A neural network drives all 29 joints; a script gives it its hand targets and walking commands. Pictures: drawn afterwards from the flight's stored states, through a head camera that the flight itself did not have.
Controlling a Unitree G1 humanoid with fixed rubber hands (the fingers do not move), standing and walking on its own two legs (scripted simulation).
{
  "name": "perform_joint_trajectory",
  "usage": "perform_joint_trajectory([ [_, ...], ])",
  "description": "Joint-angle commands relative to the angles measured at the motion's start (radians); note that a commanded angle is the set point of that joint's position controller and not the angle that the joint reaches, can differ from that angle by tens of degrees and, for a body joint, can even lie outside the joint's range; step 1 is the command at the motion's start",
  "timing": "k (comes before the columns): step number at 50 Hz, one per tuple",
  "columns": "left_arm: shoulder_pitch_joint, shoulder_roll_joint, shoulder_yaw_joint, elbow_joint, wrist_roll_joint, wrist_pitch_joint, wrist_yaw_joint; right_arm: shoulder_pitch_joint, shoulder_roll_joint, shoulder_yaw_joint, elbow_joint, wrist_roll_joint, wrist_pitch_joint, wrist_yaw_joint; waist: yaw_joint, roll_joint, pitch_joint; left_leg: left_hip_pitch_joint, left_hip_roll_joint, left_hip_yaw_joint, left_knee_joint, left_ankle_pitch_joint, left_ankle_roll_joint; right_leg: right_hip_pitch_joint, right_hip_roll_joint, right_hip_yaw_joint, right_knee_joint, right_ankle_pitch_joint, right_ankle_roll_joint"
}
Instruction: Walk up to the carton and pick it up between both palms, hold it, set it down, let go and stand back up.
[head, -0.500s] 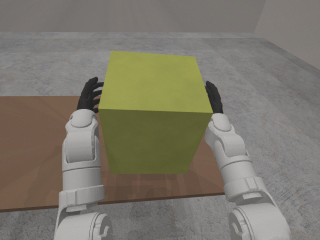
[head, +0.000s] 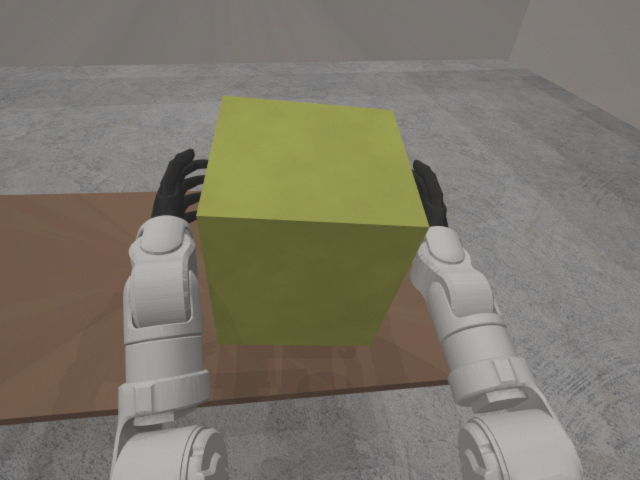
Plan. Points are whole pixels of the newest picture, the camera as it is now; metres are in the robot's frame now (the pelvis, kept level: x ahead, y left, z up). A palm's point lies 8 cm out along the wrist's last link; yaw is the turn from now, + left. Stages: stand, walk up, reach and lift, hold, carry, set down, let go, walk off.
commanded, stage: hold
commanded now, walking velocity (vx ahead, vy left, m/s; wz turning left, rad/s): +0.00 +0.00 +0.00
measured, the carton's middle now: (302, 231) +0.39 +0.00 +0.15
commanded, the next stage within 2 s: none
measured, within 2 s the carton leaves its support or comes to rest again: neither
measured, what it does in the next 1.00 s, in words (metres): stands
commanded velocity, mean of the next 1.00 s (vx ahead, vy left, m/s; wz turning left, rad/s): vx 0.00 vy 0.00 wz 0.00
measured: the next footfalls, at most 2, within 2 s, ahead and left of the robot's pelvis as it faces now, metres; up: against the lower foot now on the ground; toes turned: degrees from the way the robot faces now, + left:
none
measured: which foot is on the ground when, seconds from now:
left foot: down 0.00-1.00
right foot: down 0.00-1.00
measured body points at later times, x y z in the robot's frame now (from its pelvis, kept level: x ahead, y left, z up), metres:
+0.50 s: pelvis +0.00 +0.00 +0.00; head -0.05 +0.03 +0.45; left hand +0.37 +0.16 +0.20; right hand +0.37 -0.15 +0.18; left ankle +0.02 +0.11 -0.75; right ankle +0.02 -0.11 -0.75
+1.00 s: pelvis +0.00 +0.00 +0.00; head -0.05 +0.02 +0.45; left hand +0.37 +0.16 +0.20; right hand +0.37 -0.15 +0.18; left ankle +0.02 +0.11 -0.75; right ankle +0.02 -0.11 -0.75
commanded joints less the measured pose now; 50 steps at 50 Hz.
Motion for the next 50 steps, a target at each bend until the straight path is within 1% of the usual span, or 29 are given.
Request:
perform_joint_trajectory([
  [1,-0.545,-0.404,-0.435,-0.014,-0.132,-0.035,-0.152,-0.685,0.489,0.331,-0.301,0.035,-0.079,0.113,0.000,0.040,-0.357,0.011,-0.037,0.080,-0.062,0.189,-0.018,0.096,0.033,-0.045,-0.014,0.123,0.041],
  [3,-0.551,-0.407,-0.426,-0.004,-0.127,-0.032,-0.154,-0.686,0.478,0.317,-0.280,0.026,-0.082,0.118,0.002,0.060,-0.343,0.005,-0.035,0.084,-0.069,0.168,-0.021,0.084,0.033,-0.048,-0.017,0.085,0.035],
  [4,-0.565,-0.402,-0.416,-0.009,-0.125,-0.035,-0.154,-0.681,0.480,0.310,-0.260,0.023,-0.079,0.121,-0.001,0.052,-0.334,0.009,-0.034,0.086,-0.073,0.161,-0.019,0.078,0.034,-0.048,-0.021,0.065,0.032],
  [5,-0.578,-0.406,-0.418,-0.003,-0.133,-0.037,-0.156,-0.717,0.489,0.316,-0.286,0.021,-0.092,0.124,0.010,0.044,-0.361,0.006,-0.032,0.083,-0.070,0.162,-0.016,0.079,0.037,-0.055,-0.019,0.062,0.034],
  [7,-0.576,-0.410,-0.422,0.000,-0.131,-0.041,-0.154,-0.710,0.482,0.309,-0.273,0.018,-0.098,0.126,0.003,0.057,-0.373,0.027,-0.031,0.084,-0.060,0.192,-0.022,0.081,0.039,-0.055,-0.018,0.078,0.031],
  [9,-0.587,-0.403,-0.400,0.032,-0.121,-0.040,-0.157,-0.750,0.489,0.311,-0.285,0.011,-0.104,0.128,0.019,0.037,-0.372,0.016,-0.033,0.092,-0.067,0.158,-0.011,0.081,0.038,-0.052,-0.024,0.048,0.033],
  [10,-0.604,-0.391,-0.384,0.038,-0.117,-0.043,-0.157,-0.746,0.486,0.295,-0.246,0.004,-0.100,0.130,0.017,0.035,-0.349,0.000,-0.034,0.093,-0.078,0.124,-0.004,0.071,0.033,-0.055,-0.027,0.018,0.036],
  [11,-0.600,-0.405,-0.389,0.029,-0.126,-0.046,-0.156,-0.755,0.493,0.302,-0.272,0.005,-0.110,0.133,0.025,0.036,-0.374,0.001,-0.032,0.094,-0.074,0.144,-0.003,0.070,0.034,-0.054,-0.022,0.033,0.035],
  [12,-0.585,-0.419,-0.414,-0.002,-0.141,-0.049,-0.151,-0.768,0.504,0.332,-0.319,0.025,-0.122,0.132,0.026,0.039,-0.437,0.026,-0.032,0.092,-0.049,0.216,-0.006,0.091,0.040,-0.051,-0.008,0.103,0.034],
  [13,-0.602,-0.413,-0.421,0.010,-0.145,-0.052,-0.149,-0.775,0.498,0.328,-0.304,0.026,-0.121,0.126,0.012,0.049,-0.450,0.036,-0.037,0.090,-0.039,0.225,-0.014,0.094,0.037,-0.049,-0.011,0.122,0.035],
  [16,-0.586,-0.432,-0.440,0.018,-0.155,-0.058,-0.141,-0.772,0.493,0.330,-0.316,0.024,-0.127,0.120,0.003,0.057,-0.478,0.053,-0.035,0.085,-0.025,0.241,-0.021,0.099,0.042,-0.050,-0.006,0.145,0.035],
  [19,-0.551,-0.396,-0.399,0.036,-0.126,-0.042,-0.146,-0.711,0.473,0.318,-0.257,0.016,-0.110,0.115,0.008,0.039,-0.407,0.043,-0.035,0.086,-0.048,0.207,-0.016,0.104,0.039,-0.052,-0.017,0.115,0.037],
  [21,-0.572,-0.388,-0.394,0.006,-0.118,-0.044,-0.146,-0.678,0.475,0.307,-0.213,0.013,-0.100,0.121,0.003,0.054,-0.363,0.026,-0.033,0.088,-0.061,0.194,-0.017,0.096,0.035,-0.053,-0.015,0.099,0.036],
  [24,-0.578,-0.381,-0.370,0.035,-0.107,-0.040,-0.157,-0.676,0.478,0.289,-0.198,0.004,-0.099,0.124,0.001,0.040,-0.334,0.013,-0.037,0.091,-0.073,0.173,-0.010,0.097,0.028,-0.051,-0.021,0.097,0.041],
  [27,-0.546,-0.417,-0.430,-0.019,-0.130,-0.040,-0.161,-0.685,0.473,0.313,-0.277,0.024,-0.121,0.116,-0.023,0.068,-0.407,0.073,-0.031,0.082,-0.030,0.298,-0.040,0.124,0.043,-0.063,-0.007,0.195,0.039],
  [29,-0.569,-0.433,-0.461,-0.031,-0.146,-0.046,-0.158,-0.711,0.464,0.324,-0.305,0.040,-0.128,0.110,-0.029,0.095,-0.426,0.085,-0.032,0.075,-0.008,0.340,-0.055,0.107,0.045,-0.063,-0.004,0.200,0.033],
  [30,-0.563,-0.431,-0.459,-0.032,-0.140,-0.046,-0.152,-0.728,0.472,0.339,-0.320,0.049,-0.132,0.110,-0.012,0.097,-0.421,0.085,-0.034,0.075,-0.002,0.356,-0.054,0.102,0.044,-0.066,-0.004,0.202,0.031],
  [31,-0.578,-0.424,-0.456,-0.029,-0.135,-0.046,-0.149,-0.720,0.469,0.330,-0.292,0.043,-0.125,0.112,-0.018,0.096,-0.396,0.079,-0.030,0.074,-0.013,0.323,-0.053,0.091,0.046,-0.067,-0.012,0.163,0.028],
  [32,-0.599,-0.424,-0.450,-0.034,-0.137,-0.051,-0.145,-0.736,0.481,0.332,-0.296,0.041,-0.125,0.117,-0.005,0.089,-0.397,0.060,-0.032,0.075,-0.020,0.297,-0.045,0.080,0.044,-0.067,-0.012,0.132,0.029],
  [33,-0.603,-0.416,-0.445,-0.032,-0.136,-0.055,-0.140,-0.719,0.480,0.325,-0.276,0.033,-0.122,0.122,-0.005,0.088,-0.384,0.048,-0.033,0.080,-0.032,0.262,-0.039,0.073,0.040,-0.063,-0.012,0.105,0.030],
  [34,-0.579,-0.412,-0.435,-0.007,-0.132,-0.051,-0.140,-0.717,0.474,0.322,-0.275,0.021,-0.121,0.124,-0.002,0.066,-0.369,0.042,-0.030,0.082,-0.040,0.232,-0.031,0.072,0.039,-0.063,-0.016,0.090,0.030],
  [36,-0.588,-0.419,-0.436,-0.013,-0.130,-0.052,-0.138,-0.711,0.472,0.308,-0.258,0.014,-0.121,0.129,-0.003,0.074,-0.354,0.030,-0.022,0.080,-0.055,0.200,-0.030,0.064,0.040,-0.065,-0.015,0.051,0.026],
  [38,-0.583,-0.419,-0.433,-0.009,-0.133,-0.051,-0.137,-0.727,0.473,0.313,-0.275,0.017,-0.128,0.131,0.007,0.065,-0.389,0.042,-0.021,0.081,-0.046,0.219,-0.027,0.063,0.044,-0.065,-0.017,0.059,0.025],
  [41,-0.583,-0.426,-0.453,-0.008,-0.152,-0.060,-0.133,-0.747,0.481,0.334,-0.307,0.022,-0.138,0.124,-0.002,0.053,-0.455,0.071,-0.029,0.078,-0.026,0.257,-0.028,0.084,0.043,-0.060,-0.010,0.142,0.034],
  [43,-0.566,-0.423,-0.450,0.004,-0.151,-0.064,-0.134,-0.763,0.484,0.363,-0.333,0.030,-0.142,0.116,0.009,0.040,-0.470,0.076,-0.033,0.078,-0.012,0.293,-0.022,0.105,0.041,-0.057,-0.001,0.211,0.042],
  [44,-0.540,-0.423,-0.445,0.002,-0.144,-0.061,-0.134,-0.736,0.484,0.372,-0.327,0.036,-0.135,0.111,0.005,0.036,-0.454,0.075,-0.033,0.078,-0.016,0.293,-0.022,0.123,0.043,-0.055,-0.001,0.228,0.041],
  [46,-0.547,-0.407,-0.420,0.013,-0.133,-0.058,-0.141,-0.716,0.482,0.369,-0.287,0.033,-0.120,0.106,0.007,0.027,-0.421,0.052,-0.037,0.085,-0.034,0.253,-0.019,0.124,0.038,-0.050,-0.005,0.207,0.047],
  [47,-0.539,-0.413,-0.427,-0.004,-0.134,-0.053,-0.142,-0.699,0.479,0.360,-0.280,0.033,-0.116,0.107,0.000,0.038,-0.404,0.054,-0.033,0.082,-0.037,0.260,-0.023,0.120,0.040,-0.052,-0.002,0.201,0.042],
  [50,-0.566,-0.385,-0.372,0.029,-0.103,-0.041,-0.154,-0.668,0.464,0.313,-0.202,0.012,-0.099,0.115,0.008,0.035,-0.309,0.010,-0.033,0.090,-0.077,0.160,-0.016,0.094,0.030,-0.056,-0.028,0.086,0.038],
])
